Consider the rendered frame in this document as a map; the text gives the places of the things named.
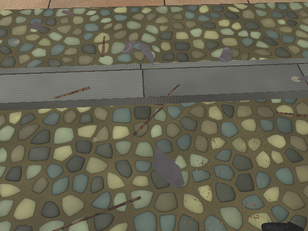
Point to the right robot hand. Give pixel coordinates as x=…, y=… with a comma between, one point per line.
x=281, y=226

